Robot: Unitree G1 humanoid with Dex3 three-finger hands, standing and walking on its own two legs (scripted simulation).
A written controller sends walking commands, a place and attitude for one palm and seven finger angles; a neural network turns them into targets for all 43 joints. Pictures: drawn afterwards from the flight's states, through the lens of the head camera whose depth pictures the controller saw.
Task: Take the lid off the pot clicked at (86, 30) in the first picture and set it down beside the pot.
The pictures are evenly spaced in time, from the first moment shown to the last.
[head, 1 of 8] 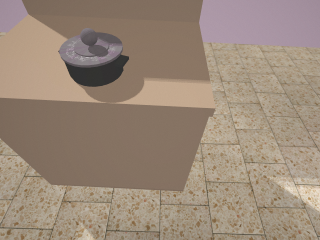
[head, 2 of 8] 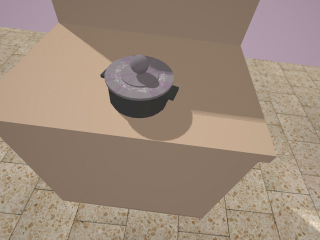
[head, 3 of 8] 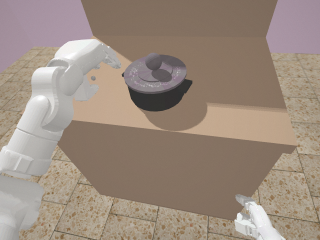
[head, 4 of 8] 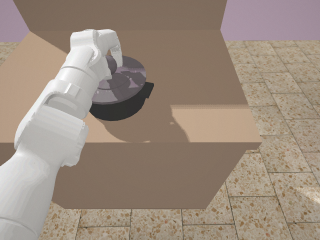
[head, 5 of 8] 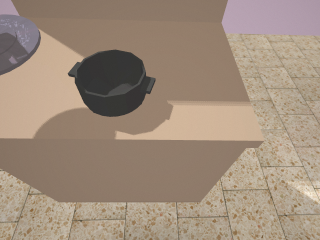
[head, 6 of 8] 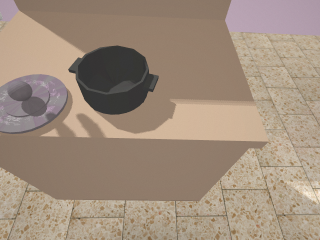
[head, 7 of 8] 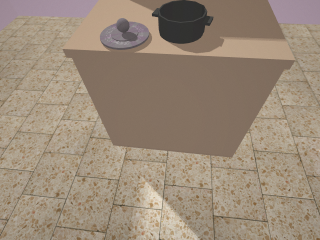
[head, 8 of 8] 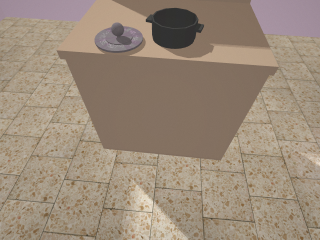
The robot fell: no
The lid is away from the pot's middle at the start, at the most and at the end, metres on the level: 0.00 0.25 0.23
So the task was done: yes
